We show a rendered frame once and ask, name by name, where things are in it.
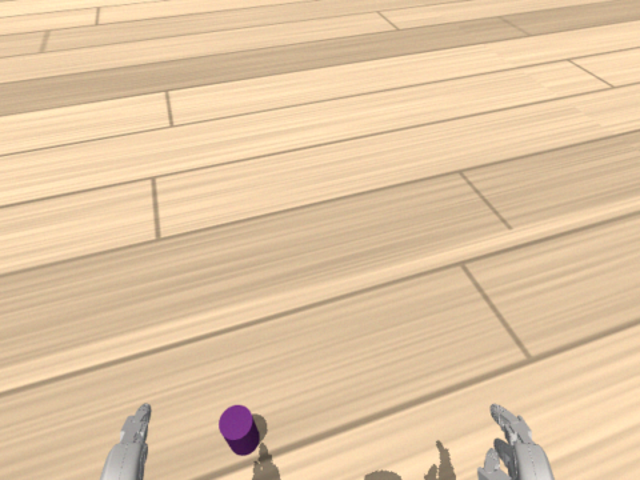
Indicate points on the can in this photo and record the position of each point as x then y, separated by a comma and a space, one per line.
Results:
237, 426

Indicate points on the right robot hand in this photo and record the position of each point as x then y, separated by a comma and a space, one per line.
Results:
524, 459

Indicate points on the left robot hand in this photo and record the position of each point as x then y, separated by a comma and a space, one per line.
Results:
126, 460

